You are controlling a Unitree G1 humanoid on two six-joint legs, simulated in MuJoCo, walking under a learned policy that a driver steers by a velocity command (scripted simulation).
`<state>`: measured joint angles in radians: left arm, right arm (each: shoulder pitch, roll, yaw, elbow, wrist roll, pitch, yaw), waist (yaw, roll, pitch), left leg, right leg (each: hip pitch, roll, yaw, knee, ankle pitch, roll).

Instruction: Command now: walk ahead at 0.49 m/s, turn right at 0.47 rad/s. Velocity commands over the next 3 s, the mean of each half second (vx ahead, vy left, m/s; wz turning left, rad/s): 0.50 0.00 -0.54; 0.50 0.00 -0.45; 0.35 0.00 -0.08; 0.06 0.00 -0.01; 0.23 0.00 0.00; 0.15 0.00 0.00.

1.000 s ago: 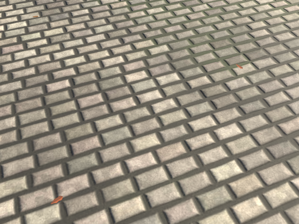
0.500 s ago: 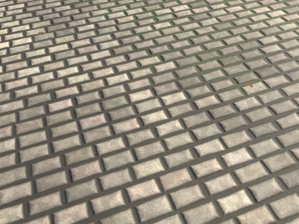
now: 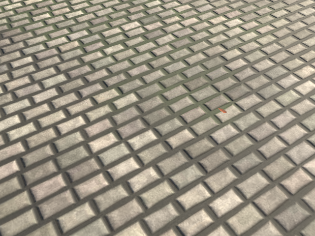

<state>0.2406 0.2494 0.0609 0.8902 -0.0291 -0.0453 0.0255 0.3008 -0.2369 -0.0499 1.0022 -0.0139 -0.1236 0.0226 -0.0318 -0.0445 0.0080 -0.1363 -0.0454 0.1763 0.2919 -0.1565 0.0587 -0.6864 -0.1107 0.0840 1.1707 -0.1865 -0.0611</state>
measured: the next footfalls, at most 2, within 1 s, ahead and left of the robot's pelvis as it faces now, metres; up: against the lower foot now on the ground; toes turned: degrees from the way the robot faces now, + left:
right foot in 0.32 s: +0.32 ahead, -0.18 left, +0.00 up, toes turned -14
left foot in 0.80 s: +0.65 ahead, -0.09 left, +0.00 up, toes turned -29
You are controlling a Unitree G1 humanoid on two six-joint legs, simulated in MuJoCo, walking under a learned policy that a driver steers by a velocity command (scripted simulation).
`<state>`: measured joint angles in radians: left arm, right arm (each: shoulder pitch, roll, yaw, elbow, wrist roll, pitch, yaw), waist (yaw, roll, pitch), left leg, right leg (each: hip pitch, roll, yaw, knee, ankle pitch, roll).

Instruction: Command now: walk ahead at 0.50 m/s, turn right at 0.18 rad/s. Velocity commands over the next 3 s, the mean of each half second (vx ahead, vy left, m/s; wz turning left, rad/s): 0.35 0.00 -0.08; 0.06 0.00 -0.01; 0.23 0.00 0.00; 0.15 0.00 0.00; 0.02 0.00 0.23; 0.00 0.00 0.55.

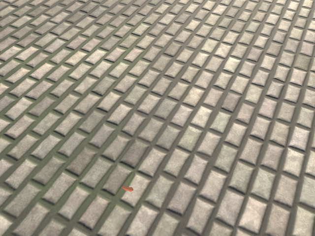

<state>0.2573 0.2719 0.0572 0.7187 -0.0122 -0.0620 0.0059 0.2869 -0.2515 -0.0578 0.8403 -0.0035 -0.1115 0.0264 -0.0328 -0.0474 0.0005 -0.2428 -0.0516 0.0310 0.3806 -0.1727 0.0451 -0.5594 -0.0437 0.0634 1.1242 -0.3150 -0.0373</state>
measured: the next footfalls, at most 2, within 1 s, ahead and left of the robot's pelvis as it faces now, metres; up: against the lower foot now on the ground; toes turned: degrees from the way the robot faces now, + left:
right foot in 0.30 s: +0.33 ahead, -0.15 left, +0.00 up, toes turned -2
left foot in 0.66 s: +0.32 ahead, +0.09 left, +0.00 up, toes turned +0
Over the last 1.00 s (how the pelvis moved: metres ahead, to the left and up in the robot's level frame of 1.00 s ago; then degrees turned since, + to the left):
0.55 -0.15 0.00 -29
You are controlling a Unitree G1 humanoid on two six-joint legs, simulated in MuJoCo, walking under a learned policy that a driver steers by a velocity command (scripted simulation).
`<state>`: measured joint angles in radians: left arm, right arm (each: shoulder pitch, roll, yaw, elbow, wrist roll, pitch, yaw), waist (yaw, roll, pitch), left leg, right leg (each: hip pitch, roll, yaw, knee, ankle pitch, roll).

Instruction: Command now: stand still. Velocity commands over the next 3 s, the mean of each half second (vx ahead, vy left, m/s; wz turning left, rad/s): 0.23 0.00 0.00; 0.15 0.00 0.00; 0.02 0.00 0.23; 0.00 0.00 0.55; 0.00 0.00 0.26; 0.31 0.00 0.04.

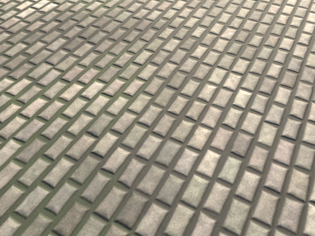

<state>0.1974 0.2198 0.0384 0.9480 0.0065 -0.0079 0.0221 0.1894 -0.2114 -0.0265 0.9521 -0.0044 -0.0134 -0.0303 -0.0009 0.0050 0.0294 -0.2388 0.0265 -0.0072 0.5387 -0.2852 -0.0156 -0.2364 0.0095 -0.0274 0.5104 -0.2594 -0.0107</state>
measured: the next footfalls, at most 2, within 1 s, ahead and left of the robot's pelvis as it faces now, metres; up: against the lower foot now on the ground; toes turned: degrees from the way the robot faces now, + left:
right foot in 0.72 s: +0.37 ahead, -0.09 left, +0.00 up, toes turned -1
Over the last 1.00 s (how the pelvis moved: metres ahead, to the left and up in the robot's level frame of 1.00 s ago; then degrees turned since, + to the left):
0.28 -0.04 -0.01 -1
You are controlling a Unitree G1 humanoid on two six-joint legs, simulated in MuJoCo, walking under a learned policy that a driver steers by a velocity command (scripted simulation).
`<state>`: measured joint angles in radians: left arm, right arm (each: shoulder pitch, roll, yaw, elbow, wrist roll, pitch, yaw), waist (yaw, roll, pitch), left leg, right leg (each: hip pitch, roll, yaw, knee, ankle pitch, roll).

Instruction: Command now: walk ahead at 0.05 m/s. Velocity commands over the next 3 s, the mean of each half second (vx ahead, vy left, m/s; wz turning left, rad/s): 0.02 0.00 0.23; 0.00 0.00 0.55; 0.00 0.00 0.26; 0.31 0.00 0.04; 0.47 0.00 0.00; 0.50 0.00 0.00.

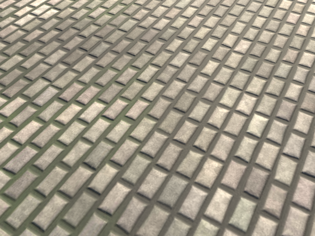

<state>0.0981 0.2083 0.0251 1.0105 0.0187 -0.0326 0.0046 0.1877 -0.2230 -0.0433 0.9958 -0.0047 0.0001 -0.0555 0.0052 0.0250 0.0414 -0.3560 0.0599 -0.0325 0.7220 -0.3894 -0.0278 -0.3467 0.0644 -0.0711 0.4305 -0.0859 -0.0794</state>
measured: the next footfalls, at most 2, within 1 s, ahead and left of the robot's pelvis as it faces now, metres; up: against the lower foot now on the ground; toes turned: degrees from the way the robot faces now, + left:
left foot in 0.04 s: +0.07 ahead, +0.14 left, +0.00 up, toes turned +0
left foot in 0.64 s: +0.07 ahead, +0.17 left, +0.00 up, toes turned +16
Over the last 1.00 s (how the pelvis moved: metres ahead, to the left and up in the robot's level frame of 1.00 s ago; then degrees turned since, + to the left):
0.24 -0.01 0.00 1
